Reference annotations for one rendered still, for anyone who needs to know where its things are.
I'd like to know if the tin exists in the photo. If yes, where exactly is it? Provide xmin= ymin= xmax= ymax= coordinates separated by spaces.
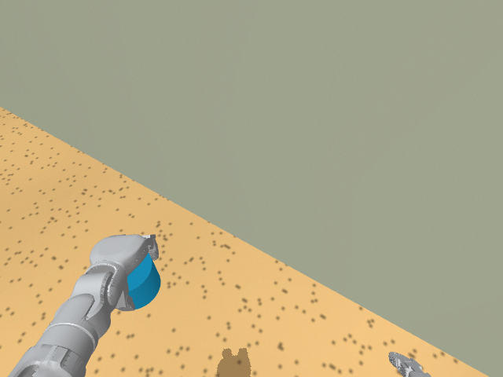
xmin=127 ymin=253 xmax=161 ymax=309

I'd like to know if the left robot hand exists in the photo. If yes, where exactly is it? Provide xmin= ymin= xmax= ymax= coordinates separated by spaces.
xmin=90 ymin=234 xmax=159 ymax=311

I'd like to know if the right robot hand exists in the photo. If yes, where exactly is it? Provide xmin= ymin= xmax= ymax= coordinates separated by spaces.
xmin=388 ymin=352 xmax=431 ymax=377

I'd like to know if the left robot arm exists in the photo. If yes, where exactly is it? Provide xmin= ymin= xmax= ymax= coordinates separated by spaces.
xmin=8 ymin=261 xmax=127 ymax=377

